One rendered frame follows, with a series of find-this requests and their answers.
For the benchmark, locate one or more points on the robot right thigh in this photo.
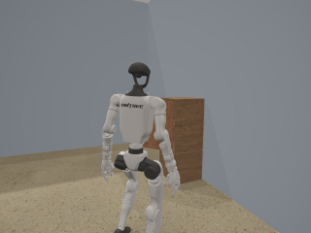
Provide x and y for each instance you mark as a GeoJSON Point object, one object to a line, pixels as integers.
{"type": "Point", "coordinates": [154, 172]}

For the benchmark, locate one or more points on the robot right hand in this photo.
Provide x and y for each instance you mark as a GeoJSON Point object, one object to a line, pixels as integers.
{"type": "Point", "coordinates": [173, 179]}

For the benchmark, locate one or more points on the cupboard door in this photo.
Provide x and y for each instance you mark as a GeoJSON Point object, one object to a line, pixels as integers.
{"type": "Point", "coordinates": [152, 143]}

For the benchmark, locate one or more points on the left robot upper arm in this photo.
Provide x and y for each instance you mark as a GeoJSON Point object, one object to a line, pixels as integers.
{"type": "Point", "coordinates": [112, 114]}

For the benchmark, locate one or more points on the robot left forearm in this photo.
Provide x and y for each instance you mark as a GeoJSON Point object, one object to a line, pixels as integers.
{"type": "Point", "coordinates": [107, 145]}

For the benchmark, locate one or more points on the robot thigh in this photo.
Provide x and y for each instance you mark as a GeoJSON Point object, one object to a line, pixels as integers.
{"type": "Point", "coordinates": [154, 172]}
{"type": "Point", "coordinates": [133, 184]}

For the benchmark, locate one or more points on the robot right forearm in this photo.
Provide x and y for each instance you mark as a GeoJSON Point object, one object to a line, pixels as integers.
{"type": "Point", "coordinates": [167, 153]}

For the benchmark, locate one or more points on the robot left thigh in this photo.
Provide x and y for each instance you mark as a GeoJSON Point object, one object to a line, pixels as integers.
{"type": "Point", "coordinates": [133, 184]}

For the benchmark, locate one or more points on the robot left hand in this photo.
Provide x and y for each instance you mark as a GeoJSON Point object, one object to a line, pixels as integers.
{"type": "Point", "coordinates": [109, 166]}

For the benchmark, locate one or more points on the right robot upper arm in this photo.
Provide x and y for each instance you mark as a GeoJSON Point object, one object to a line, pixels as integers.
{"type": "Point", "coordinates": [160, 117]}

